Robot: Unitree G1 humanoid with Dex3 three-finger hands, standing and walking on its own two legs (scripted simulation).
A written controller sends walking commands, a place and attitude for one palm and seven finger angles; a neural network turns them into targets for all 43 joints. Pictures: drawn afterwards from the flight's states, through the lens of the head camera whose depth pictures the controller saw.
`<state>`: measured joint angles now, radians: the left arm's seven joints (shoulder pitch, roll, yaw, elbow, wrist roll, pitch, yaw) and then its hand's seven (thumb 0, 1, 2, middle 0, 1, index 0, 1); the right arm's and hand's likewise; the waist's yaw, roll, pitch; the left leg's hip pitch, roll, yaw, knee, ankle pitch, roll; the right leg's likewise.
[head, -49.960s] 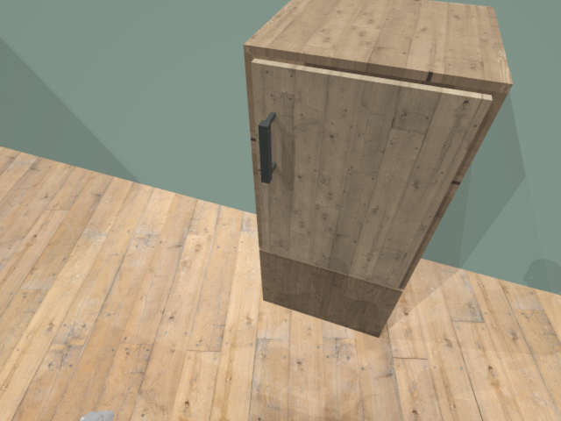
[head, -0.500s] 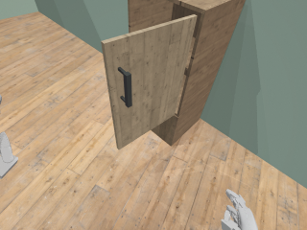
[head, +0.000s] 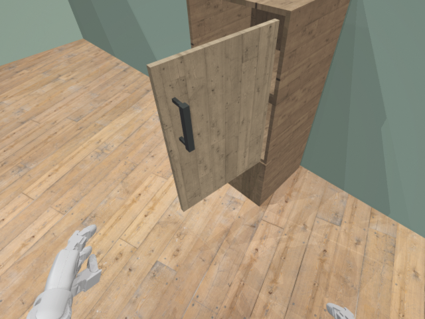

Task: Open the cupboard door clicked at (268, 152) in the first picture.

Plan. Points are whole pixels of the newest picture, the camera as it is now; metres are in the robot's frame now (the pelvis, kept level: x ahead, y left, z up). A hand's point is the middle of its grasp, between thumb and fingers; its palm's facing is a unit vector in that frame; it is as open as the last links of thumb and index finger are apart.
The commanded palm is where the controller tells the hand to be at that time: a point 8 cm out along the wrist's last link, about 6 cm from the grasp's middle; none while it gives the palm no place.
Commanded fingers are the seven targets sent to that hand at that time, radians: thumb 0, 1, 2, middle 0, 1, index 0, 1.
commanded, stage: let the arm hang, fingers relaxed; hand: left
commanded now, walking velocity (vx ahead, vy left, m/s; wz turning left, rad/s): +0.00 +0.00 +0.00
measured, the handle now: (183, 125) +0.58 +0.10 +0.04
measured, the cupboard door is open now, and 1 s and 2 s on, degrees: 83 83 83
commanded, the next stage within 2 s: look to check the result in 0.96 s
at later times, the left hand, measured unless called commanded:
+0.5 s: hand out of the picture -0.02 +0.21 -0.15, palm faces +0.01 -0.97 -0.26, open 7.3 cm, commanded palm none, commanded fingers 0.00 0.90 0.90 -0.20 -0.30 -0.20 -0.30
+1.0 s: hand out of the picture +0.03 +0.18 -0.15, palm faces +0.00 -0.98 -0.22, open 7.3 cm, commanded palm none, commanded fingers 0.00 0.90 0.90 -0.20 -0.30 -0.20 -0.30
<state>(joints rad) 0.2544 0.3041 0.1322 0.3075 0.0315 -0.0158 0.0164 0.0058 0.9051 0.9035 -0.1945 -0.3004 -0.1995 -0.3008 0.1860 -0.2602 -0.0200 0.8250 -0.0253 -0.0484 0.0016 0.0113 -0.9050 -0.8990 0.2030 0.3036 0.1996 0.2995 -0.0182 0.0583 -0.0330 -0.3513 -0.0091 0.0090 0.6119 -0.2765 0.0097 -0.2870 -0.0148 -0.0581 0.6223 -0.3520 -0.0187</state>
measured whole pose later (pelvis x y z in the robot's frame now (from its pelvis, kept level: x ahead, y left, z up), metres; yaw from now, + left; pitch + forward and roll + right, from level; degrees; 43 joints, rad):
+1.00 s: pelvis +0.00 +0.00 +0.02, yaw -1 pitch -2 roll +0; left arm 0.21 0.17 0.01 1.14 0.01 -0.01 0.02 0.01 0.92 0.90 -0.20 -0.30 -0.20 -0.30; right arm 0.23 -0.18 -0.01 1.15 -0.02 0.00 -0.02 0.00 -0.91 -0.90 0.20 0.30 0.20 0.30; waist -0.02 0.02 0.05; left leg -0.18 0.00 0.02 0.38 -0.17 0.00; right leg -0.13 0.00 -0.05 0.39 -0.23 -0.02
